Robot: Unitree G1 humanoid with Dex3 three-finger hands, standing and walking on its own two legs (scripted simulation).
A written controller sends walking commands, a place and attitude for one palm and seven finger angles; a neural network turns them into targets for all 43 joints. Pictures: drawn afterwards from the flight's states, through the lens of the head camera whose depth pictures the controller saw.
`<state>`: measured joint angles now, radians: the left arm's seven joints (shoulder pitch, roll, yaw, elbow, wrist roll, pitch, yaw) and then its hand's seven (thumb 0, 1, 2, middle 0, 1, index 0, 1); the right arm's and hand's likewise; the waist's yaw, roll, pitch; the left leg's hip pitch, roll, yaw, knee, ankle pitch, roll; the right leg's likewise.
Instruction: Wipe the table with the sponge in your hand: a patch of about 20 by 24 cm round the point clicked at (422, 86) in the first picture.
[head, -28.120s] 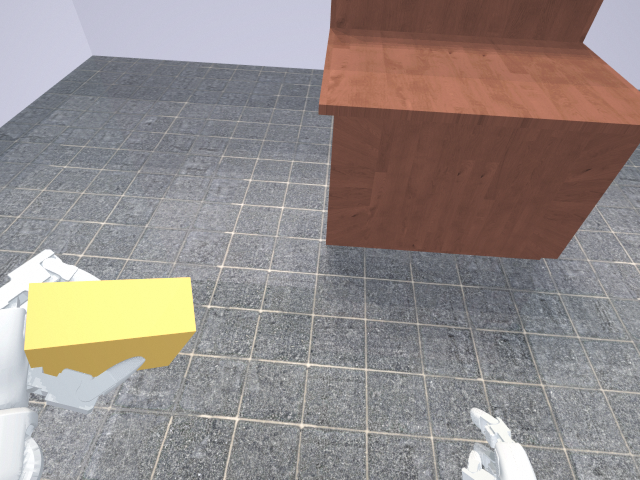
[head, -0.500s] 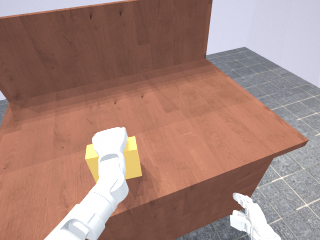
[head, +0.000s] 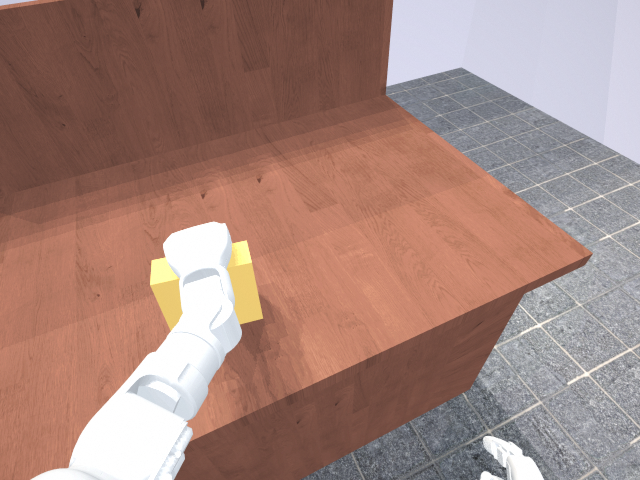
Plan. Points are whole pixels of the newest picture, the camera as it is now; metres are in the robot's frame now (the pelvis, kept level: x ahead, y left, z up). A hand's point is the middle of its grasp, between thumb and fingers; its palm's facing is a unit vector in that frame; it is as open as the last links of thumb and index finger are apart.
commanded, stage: wipe forward along the third lane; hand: left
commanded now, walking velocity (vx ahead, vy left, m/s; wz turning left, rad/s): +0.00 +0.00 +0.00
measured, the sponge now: (213, 300) +0.37 +0.19 +0.00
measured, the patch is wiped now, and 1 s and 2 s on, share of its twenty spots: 0.85 0.95 0.95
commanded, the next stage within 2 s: wipe back along the third lane in 0.78 s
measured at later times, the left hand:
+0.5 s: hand (198, 248) +0.44 +0.22 +0.05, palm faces -0.08 -0.06 -1.00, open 9.6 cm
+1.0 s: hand (191, 231) +0.48 +0.24 +0.04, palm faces -0.09 -0.03 -1.00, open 9.6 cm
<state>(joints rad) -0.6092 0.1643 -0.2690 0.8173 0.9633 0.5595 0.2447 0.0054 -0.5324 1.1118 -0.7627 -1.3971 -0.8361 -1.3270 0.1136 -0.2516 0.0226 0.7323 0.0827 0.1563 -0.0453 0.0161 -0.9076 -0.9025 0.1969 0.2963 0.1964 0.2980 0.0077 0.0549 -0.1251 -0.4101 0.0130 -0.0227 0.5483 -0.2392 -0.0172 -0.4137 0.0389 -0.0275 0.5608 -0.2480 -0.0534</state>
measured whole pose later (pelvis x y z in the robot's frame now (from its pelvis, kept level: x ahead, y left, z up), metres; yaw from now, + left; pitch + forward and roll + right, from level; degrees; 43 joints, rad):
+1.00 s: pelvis +0.02 +0.04 +0.00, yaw -1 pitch +13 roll -2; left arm -0.90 0.27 -0.15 1.17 1.00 0.46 0.30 0.01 -0.53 1.12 -0.76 -1.40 -0.82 -1.36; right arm 0.23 -0.24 0.00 0.78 0.05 0.10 -0.01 0.01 -0.91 -0.90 0.20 0.30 0.20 0.30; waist -0.07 0.04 -0.16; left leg -0.55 0.00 0.00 0.59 -0.28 0.03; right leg -0.52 0.03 0.00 0.53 -0.24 -0.01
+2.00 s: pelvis +0.04 +0.02 +0.01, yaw +0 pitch +4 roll +0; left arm -0.41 0.15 -0.41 0.55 0.97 0.66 0.24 0.00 -0.48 1.11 -0.69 -1.47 -0.74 -1.46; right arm 0.03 -0.24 0.03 0.67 0.08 0.24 0.04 0.02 -0.91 -0.90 0.20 0.30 0.20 0.30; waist 0.06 0.05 -0.14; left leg -0.30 0.00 -0.02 0.52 -0.29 0.00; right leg -0.29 0.02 -0.03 0.50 -0.28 -0.03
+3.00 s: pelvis +0.03 +0.00 +0.00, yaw -1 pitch -1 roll +1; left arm -0.10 0.19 -0.40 0.16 0.96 0.67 0.20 0.01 -0.48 1.10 -0.71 -1.45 -0.76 -1.43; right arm -0.02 -0.25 0.03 0.65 0.09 0.21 0.07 0.02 -0.91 -0.90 0.20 0.30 0.20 0.30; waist 0.07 0.07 -0.11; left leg -0.21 0.02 0.00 0.51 -0.29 -0.02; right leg -0.23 0.04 0.00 0.54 -0.29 -0.05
